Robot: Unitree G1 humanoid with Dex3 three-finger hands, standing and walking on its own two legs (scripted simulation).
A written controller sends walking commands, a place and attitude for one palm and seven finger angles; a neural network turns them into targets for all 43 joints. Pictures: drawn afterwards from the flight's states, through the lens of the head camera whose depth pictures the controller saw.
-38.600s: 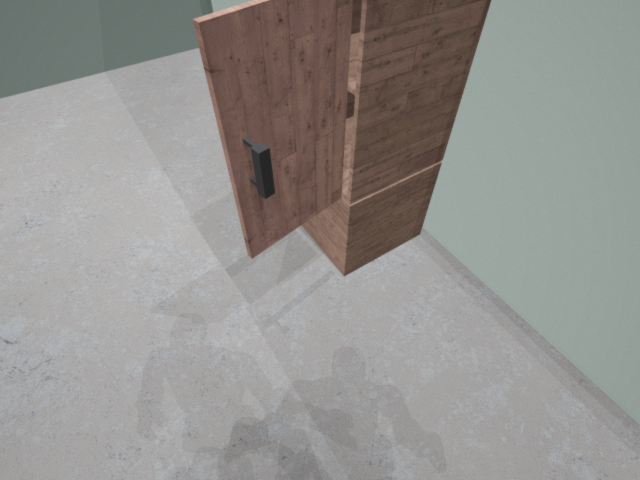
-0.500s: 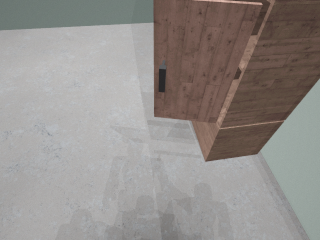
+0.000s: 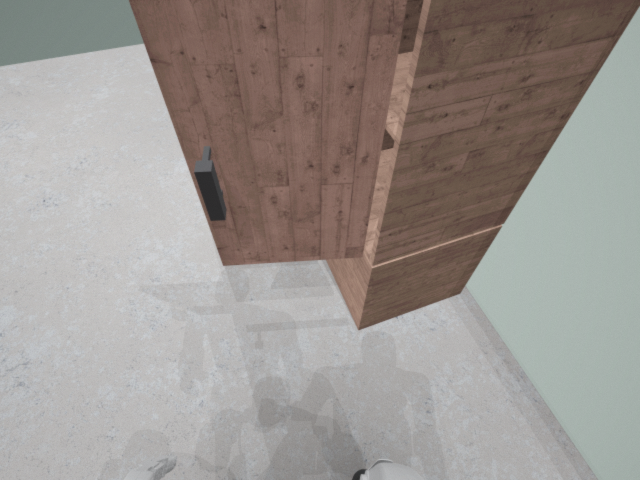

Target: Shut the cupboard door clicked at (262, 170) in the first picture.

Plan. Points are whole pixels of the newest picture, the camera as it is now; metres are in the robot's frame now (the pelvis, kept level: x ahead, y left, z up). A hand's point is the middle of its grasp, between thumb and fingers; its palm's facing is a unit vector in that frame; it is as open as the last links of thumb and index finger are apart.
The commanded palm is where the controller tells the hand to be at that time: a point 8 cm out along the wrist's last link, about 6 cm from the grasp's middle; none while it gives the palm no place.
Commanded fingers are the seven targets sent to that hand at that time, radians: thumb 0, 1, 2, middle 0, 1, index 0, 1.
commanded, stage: take the last steps up to it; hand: left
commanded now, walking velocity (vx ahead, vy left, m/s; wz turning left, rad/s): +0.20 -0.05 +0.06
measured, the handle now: (212, 183) +0.58 +0.19 -0.02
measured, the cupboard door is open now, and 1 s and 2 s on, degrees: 74 74 74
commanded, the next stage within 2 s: come to a stop and stand still in 0.14 s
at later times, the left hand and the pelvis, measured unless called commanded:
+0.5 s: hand out of the picture +0.12 +0.13 -0.16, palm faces +0.10 -0.98 -0.15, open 7.3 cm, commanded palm none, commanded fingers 0.00 0.90 0.90 -0.20 -0.30 -0.20 -0.30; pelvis +0.13 -0.03 +0.02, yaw +2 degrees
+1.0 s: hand out of the picture +0.15 +0.19 -0.16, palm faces +0.05 -0.98 -0.18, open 7.4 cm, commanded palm none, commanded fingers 0.00 0.90 0.90 -0.20 -0.30 -0.20 -0.30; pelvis +0.10 +0.00 +0.02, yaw +1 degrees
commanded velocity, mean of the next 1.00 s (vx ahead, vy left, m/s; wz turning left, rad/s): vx -0.07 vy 0.02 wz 0.01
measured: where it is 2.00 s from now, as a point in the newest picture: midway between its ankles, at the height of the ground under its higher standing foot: outside the picture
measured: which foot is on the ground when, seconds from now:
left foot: up 0.00-0.32, down 0.34-0.64, up 0.66-0.84, down 0.86-1.00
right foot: down 0.00-1.00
